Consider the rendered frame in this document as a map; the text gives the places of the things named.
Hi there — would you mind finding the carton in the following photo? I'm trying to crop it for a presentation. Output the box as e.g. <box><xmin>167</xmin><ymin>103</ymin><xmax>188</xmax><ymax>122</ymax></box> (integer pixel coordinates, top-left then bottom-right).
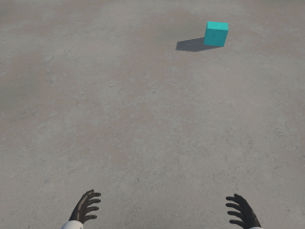
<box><xmin>204</xmin><ymin>21</ymin><xmax>229</xmax><ymax>47</ymax></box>

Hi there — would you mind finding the left robot hand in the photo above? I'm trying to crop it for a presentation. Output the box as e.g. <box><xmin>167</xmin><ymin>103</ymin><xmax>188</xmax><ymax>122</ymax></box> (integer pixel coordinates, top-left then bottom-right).
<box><xmin>69</xmin><ymin>189</ymin><xmax>101</xmax><ymax>224</ymax></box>

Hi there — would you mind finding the right robot hand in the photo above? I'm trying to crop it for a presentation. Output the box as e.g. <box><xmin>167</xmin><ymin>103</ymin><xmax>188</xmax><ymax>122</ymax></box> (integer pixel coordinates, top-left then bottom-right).
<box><xmin>225</xmin><ymin>194</ymin><xmax>262</xmax><ymax>229</ymax></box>

